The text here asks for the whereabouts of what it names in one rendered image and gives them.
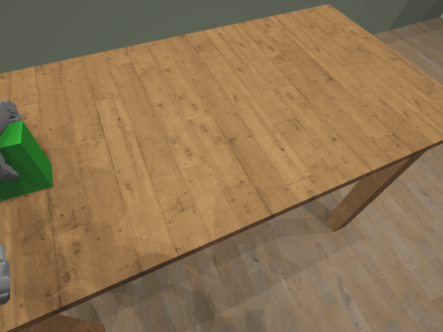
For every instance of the sponge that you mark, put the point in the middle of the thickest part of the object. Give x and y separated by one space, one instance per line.
21 151

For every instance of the left robot hand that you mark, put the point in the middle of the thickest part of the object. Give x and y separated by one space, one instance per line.
8 114

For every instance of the table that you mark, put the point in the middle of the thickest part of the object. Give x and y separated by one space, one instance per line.
162 149

